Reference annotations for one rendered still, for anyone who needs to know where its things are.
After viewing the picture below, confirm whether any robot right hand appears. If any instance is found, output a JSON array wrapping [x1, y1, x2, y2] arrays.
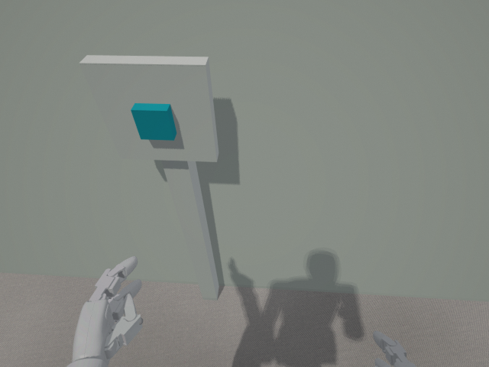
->
[[373, 331, 416, 367]]

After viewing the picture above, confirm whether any panel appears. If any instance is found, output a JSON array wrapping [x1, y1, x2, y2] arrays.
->
[[79, 55, 219, 300]]

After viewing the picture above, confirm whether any button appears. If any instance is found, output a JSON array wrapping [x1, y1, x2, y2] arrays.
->
[[131, 103, 176, 141]]

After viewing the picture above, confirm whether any robot left hand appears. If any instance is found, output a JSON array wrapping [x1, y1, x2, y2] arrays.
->
[[72, 256, 143, 365]]

